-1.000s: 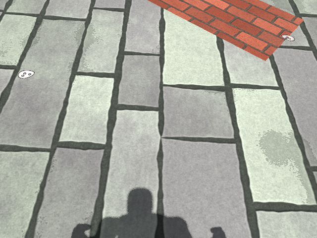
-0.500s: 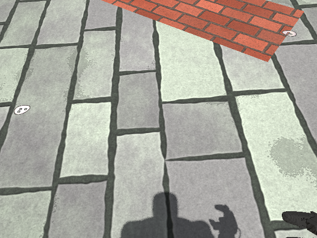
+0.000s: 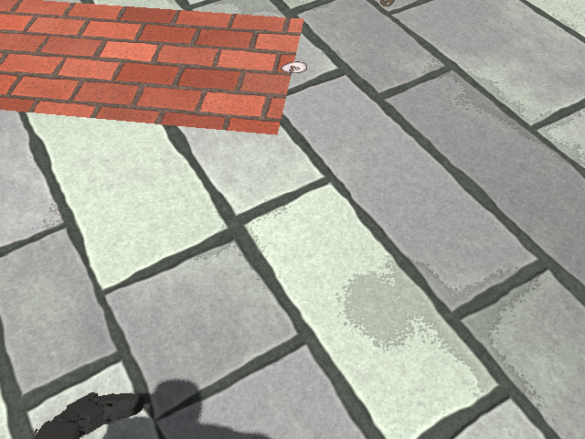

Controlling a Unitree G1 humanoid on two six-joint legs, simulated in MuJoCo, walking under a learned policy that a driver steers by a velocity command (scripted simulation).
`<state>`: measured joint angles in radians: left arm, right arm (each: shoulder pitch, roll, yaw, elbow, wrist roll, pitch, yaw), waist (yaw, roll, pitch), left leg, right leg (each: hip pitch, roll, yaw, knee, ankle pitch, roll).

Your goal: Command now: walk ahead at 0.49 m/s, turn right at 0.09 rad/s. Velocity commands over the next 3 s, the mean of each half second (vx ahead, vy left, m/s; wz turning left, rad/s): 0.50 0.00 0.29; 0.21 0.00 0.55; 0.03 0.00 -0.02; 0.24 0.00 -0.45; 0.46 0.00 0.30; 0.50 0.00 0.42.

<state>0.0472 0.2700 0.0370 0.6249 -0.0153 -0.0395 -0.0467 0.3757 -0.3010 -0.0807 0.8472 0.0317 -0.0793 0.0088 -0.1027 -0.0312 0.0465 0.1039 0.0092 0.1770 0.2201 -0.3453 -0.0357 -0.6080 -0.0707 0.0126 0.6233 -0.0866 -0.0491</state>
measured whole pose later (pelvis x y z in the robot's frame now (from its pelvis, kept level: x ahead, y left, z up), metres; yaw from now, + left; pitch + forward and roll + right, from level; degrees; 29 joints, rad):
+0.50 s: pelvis +0.28 -0.02 +0.00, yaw +13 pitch +1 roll -2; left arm 0.32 0.27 0.07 0.83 0.00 -0.08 0.01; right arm 0.11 -0.26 -0.05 0.74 0.02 -0.03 0.05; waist 0.07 0.04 0.04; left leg -0.64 0.09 0.01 0.67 0.01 0.03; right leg 0.11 0.03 -0.26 0.21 -0.33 -0.01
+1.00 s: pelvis +0.47 +0.05 +0.01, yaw +31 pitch +3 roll -1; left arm 0.09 0.30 0.05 0.70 0.00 -0.02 0.02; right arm 0.19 -0.32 -0.08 0.68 0.01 0.04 -0.02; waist -0.03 -0.02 0.04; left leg -0.32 -0.13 -0.17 0.51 -0.22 0.06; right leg -0.53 0.00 0.12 0.72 -0.24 0.10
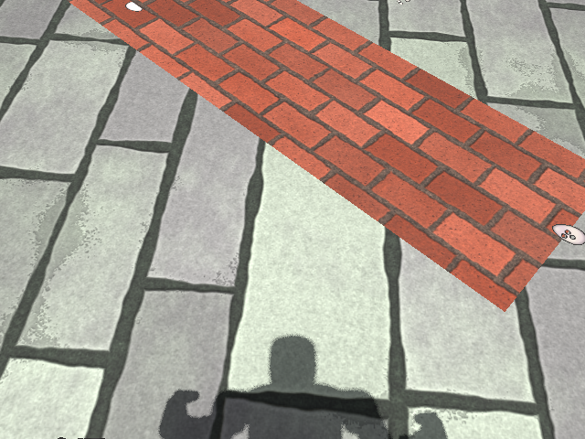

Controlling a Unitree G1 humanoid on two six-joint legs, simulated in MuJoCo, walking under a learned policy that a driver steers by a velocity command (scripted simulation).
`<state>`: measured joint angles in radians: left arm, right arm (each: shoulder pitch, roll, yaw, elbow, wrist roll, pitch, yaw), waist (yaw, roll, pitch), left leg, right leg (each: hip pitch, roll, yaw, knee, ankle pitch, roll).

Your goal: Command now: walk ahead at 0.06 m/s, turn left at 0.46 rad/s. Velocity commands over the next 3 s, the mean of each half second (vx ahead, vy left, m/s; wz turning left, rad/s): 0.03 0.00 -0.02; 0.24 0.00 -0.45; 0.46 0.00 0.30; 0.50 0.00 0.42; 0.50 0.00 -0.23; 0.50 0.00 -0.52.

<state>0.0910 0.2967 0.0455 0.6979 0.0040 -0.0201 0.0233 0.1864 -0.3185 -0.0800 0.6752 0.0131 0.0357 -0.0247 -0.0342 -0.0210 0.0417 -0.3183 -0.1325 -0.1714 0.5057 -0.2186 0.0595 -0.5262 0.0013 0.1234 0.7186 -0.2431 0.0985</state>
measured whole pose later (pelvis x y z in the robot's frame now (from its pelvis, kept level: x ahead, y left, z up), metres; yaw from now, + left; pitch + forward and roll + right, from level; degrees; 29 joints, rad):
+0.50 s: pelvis +0.04 -0.02 +0.00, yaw -4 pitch +1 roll +0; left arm 0.19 0.33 0.08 0.72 -0.02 0.02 0.01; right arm 0.18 -0.27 -0.07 0.73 -0.02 0.03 -0.04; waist 0.01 -0.03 0.04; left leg -0.20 0.00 -0.02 0.48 -0.30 0.00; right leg -0.46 0.05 0.08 0.90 -0.49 0.04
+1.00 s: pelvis +0.12 -0.09 +0.01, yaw -19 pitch +1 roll +1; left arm 0.39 0.26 0.04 0.71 0.00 -0.05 0.01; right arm 0.13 -0.32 -0.08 0.74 0.00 -0.08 0.03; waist 0.04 0.04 0.02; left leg -0.62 0.06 -0.03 0.76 -0.05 -0.04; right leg -0.03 0.06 0.07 0.27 -0.25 -0.07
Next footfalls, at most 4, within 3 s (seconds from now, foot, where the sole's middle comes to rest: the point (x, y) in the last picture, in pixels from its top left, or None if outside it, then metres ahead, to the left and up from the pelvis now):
0.06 right None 0.12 -0.14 -0.77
0.36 left None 0.05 0.11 -0.77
0.72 right None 0.05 -0.16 -0.77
1.22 left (317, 433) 0.45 -0.06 -0.77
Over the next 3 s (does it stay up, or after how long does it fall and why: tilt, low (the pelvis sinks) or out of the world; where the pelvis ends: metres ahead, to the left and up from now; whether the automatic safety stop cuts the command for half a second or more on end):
stays up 1.18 -0.22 0.01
